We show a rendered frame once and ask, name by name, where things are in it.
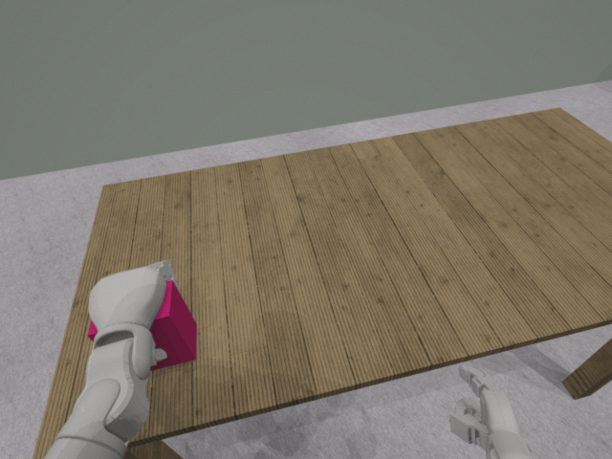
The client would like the sponge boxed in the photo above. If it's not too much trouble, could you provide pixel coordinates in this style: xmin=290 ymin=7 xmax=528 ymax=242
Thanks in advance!
xmin=87 ymin=280 xmax=197 ymax=371

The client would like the robot left forearm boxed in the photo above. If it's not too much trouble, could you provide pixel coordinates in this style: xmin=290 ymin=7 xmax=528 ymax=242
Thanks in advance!
xmin=44 ymin=323 xmax=153 ymax=459

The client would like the robot right forearm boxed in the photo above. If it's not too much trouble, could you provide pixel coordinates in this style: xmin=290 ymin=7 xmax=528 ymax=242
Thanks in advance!
xmin=486 ymin=431 xmax=539 ymax=459

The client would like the left robot hand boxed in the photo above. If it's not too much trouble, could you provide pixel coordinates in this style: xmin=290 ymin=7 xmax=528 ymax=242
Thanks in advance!
xmin=88 ymin=259 xmax=180 ymax=366

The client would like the right robot hand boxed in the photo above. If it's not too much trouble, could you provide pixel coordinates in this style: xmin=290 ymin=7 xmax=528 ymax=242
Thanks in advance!
xmin=449 ymin=364 xmax=522 ymax=450

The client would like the table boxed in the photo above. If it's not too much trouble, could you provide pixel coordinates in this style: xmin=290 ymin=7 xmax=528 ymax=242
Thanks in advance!
xmin=33 ymin=107 xmax=612 ymax=459

